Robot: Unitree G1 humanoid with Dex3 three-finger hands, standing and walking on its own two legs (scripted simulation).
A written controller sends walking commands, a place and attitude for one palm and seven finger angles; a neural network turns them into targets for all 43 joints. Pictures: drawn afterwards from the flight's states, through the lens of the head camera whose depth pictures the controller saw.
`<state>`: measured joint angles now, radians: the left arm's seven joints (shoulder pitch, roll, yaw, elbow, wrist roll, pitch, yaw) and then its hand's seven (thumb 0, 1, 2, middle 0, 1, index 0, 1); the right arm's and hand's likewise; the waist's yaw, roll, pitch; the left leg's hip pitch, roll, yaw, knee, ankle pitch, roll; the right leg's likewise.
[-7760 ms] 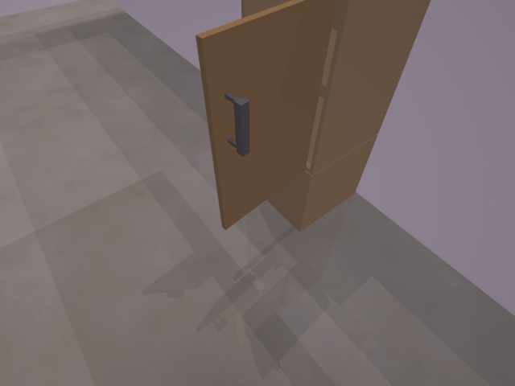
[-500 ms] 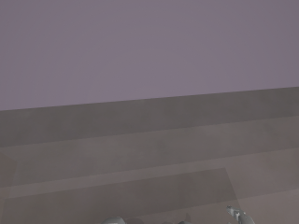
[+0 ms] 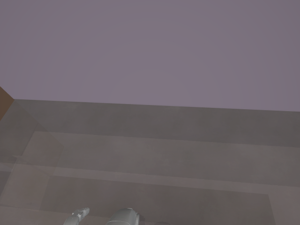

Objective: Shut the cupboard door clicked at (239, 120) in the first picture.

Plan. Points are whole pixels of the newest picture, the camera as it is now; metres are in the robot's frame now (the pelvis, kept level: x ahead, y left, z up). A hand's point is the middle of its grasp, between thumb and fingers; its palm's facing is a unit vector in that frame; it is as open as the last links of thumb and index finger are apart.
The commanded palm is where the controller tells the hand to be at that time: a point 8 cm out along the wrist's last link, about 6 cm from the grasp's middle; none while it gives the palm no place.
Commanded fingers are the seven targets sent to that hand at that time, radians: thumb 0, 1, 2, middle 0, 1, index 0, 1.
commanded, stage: walk to a spot facing it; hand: left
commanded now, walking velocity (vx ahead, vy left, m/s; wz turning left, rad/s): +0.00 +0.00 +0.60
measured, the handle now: out of the picture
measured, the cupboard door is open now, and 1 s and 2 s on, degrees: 95 95 95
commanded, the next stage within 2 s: none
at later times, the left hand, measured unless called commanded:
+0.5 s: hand out of the picture +0.04 +0.27 -0.17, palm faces +0.34 -0.92 -0.21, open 7.4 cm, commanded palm none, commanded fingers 0.00 0.90 0.90 -0.20 -0.30 -0.20 -0.30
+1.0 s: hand (80, 199) +0.21 +0.24 -0.15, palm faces +0.59 -0.78 -0.21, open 7.2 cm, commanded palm none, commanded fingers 0.00 0.90 0.90 -0.20 -0.30 -0.20 -0.30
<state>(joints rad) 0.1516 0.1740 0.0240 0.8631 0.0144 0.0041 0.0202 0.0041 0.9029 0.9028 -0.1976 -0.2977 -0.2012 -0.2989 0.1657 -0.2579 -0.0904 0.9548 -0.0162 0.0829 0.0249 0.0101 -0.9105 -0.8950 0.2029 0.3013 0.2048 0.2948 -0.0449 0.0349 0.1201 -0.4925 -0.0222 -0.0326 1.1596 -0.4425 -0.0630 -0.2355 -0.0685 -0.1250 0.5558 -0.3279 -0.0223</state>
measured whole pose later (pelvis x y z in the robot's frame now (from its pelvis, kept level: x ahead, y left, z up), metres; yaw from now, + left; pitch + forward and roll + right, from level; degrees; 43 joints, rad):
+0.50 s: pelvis +0.04 +0.04 +0.00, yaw +18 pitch +1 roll -1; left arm 0.19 0.27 0.08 0.95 0.03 0.03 -0.03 0.01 0.91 0.90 -0.19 -0.30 -0.20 -0.30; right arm 0.20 -0.21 -0.03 0.93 -0.02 -0.02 0.01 0.01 -0.91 -0.89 0.20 0.30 0.21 0.29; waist 0.01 -0.05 0.09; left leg -0.20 -0.03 0.03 0.48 -0.29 0.05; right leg -0.54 -0.13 -0.03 1.16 -0.32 0.09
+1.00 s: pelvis +0.23 +0.03 +0.01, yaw +36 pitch +1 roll +1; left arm 0.18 0.15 0.06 0.93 0.01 -0.08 0.01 -0.01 0.93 0.90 -0.20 -0.30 -0.20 -0.30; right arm 0.23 -0.24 -0.09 1.02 -0.03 0.02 0.03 0.01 -0.91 -0.90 0.20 0.30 0.20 0.29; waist -0.05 0.01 0.08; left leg -0.57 0.07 0.03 1.20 -0.25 -0.03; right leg -0.18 -0.08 -0.25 0.45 -0.28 -0.02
